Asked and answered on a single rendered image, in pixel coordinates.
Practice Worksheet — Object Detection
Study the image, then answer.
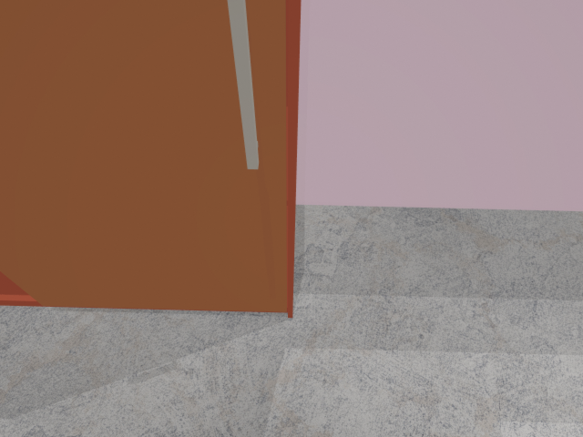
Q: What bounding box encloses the handle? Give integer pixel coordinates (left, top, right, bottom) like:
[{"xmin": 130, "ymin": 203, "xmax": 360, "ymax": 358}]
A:
[{"xmin": 228, "ymin": 0, "xmax": 259, "ymax": 169}]

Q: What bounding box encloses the wardrobe door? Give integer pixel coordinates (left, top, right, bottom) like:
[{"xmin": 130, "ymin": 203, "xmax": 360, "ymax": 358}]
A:
[
  {"xmin": 0, "ymin": 271, "xmax": 29, "ymax": 295},
  {"xmin": 0, "ymin": 0, "xmax": 287, "ymax": 312}
]

